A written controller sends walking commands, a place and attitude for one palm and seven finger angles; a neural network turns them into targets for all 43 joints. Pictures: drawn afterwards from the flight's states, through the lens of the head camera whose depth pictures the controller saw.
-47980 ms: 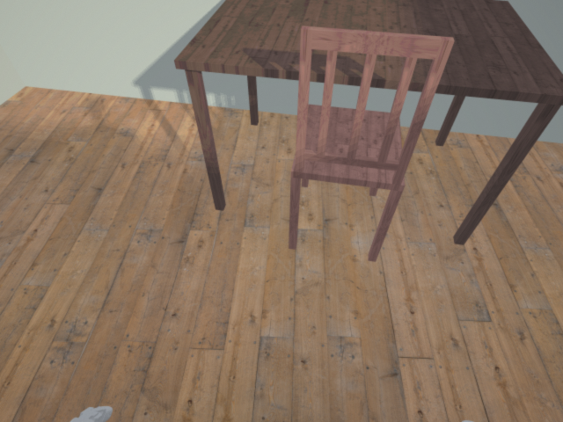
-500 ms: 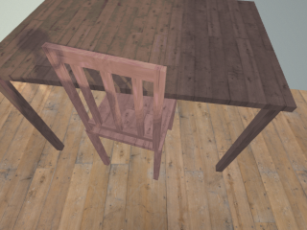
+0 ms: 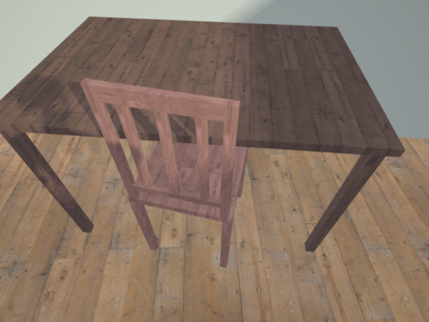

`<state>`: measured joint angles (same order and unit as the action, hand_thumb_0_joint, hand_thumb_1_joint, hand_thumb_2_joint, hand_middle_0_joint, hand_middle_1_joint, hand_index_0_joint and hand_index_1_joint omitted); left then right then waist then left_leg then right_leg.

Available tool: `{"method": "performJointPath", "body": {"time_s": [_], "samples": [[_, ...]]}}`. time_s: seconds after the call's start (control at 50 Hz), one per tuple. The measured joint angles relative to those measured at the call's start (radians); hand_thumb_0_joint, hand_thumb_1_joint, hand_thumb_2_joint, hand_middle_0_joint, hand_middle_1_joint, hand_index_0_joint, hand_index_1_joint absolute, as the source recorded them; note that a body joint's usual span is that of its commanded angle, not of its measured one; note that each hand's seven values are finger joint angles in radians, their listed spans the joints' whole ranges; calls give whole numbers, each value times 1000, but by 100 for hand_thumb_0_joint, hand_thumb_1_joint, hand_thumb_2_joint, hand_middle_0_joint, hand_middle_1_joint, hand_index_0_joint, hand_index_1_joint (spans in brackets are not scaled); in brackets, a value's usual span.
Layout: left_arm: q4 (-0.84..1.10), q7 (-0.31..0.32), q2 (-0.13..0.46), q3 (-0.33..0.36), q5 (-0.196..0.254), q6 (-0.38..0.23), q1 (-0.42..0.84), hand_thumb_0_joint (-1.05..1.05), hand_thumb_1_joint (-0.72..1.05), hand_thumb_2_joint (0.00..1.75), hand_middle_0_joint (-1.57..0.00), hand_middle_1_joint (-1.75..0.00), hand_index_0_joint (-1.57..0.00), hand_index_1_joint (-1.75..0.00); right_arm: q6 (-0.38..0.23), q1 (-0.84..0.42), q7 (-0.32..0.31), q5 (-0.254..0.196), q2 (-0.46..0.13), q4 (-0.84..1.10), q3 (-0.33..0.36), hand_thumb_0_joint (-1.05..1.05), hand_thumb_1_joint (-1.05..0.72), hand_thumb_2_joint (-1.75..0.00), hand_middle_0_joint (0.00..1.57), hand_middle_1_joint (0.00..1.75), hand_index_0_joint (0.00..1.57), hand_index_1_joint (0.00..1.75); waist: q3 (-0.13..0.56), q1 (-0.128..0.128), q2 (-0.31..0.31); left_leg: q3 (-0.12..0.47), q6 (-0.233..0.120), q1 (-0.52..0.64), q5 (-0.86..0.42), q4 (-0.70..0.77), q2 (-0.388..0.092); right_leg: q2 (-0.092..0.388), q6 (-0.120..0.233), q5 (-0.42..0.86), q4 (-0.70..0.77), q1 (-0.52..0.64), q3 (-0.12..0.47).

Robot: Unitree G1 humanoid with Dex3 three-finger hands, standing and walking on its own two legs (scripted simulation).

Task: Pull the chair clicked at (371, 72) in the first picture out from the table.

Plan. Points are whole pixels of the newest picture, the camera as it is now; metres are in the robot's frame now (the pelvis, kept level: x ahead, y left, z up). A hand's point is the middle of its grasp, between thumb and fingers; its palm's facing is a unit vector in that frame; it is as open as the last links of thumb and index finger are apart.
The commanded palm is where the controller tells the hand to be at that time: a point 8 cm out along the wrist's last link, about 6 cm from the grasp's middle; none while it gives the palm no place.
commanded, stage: look again from close up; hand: left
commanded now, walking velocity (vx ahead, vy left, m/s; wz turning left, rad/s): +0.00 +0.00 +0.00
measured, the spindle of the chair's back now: (169, 157) +0.52 +0.17 -0.05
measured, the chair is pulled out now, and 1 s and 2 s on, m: -0.07 -0.07 -0.07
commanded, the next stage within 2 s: shuffle to correct the standing spot in 0.62 s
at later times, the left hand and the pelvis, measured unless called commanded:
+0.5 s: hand out of the picture -0.01 +0.16 -0.16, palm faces -0.02 -0.98 -0.22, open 7.4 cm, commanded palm none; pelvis -0.02 -0.01 +0.01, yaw +0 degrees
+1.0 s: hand out of the picture +0.00 +0.16 -0.17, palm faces +0.00 -0.98 -0.19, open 7.4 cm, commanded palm none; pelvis +0.01 -0.01 +0.01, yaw -3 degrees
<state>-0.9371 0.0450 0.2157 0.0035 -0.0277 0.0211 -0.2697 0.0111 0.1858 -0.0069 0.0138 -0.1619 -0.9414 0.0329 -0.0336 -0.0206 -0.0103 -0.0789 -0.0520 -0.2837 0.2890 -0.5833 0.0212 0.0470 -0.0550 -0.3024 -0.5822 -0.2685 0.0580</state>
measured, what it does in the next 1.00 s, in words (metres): stands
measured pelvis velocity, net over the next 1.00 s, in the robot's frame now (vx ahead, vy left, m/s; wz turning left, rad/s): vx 0.01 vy -0.01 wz -0.05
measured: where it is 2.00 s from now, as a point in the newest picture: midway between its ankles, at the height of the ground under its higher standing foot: outside the picture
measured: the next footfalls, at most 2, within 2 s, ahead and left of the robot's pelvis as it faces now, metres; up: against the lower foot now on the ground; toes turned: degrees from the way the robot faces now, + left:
none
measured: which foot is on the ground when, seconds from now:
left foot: down 0.00-1.00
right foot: down 0.00-1.00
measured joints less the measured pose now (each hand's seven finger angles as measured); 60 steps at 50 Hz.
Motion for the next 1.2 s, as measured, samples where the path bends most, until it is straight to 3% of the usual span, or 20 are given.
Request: {"method": "performJointPath", "body": {"time_s": [0.22, 0.4, 0.7, 0.88, 1.02, 1.08, 1.16, 1.2], "samples": [[-70, -10, -31, -16, 2, -8, -16, 1, 90, 89, -20, -29, -20, -30, -6, 59, -5, -4, -32, -85, 5, 1, -91, -90, 20, 30, 20, 30, -11, 21, 15, -6, 5, 27, -63, 86, 1, 0, 2, 54, 66, 15, 5], [-126, -8, -49, -21, 5, -16, -23, 1, 90, 89, -20, -29, -20, -30, -7, 83, -6, -8, -22, -142, 0, 1, -91, -90, 20, 30, 20, 30, -17, 29, 11, -3, 16, 42, -88, 122, -7, -8, 9, 76, 94, 26, 3], [-158, -3, -74, -19, 6, -30, -14, 1, 90, 89, -20, -29, -20, -30, -14, 72, -7, -11, 13, -179, -6, 1, -91, -90, 20, 30, 20, 30, -12, 28, -6, 1, 30, 54, -102, 147, -17, -19, 21, 84, 109, 33, -1], [-154, -10, -88, -7, 2, -26, -33, 1, 90, 89, -20, -29, -20, -30, -7, 84, -3, -3, -3, -176, -1, 1, -91, -90, 20, 30, 20, 30, -1, 17, -15, -8, 36, 46, -67, 113, -31, -33, 28, 69, 102, 31, 9], [-141, -16, -87, 18, 0, -10, -62, 1, 90, 89, -20, -29, -20, -30, -11, 125, -6, 3, -28, -150, 7, 1, -91, -90, 20, 30, 20, 30, 2, 10, 0, -46, 13, 52, -10, 72, -21, -25, 23, 23, 63, 25, 48], [-136, -17, -75, 24, -4, -4, -60, 1, 90, 89, -20, -29, -20, -30, -19, 138, -8, 3, -29, -136, 6, 1, -91, -90, 20, 30, 20, 30, -4, 7, 14, -71, -4, 67, 11, 72, -6, -13, 56, -11, 17, 10, 68], [-132, -12, -63, 27, -5, -5, -48, 1, 90, 89, -20, -29, -20, -30, -22, 139, -12, 6, -25, -123, 1, 1, -91, -90, 20, 30, 20, 30, -19, -1, 9, -116, -17, 100, 38, 78, -4, 2, 79, -94, -108, -37, -17], [-128, -10, -58, 26, -3, -11, -38, 1, 90, 89, -20, -29, -20, -30, -26, 135, -17, 5, -16, -124, -7, 1, -91, -90, 20, 30, 20, 30, -25, 2, 7, -131, -15, 111, 53, 72, -2, 1, 79, -33, -55, -22, -53]]}}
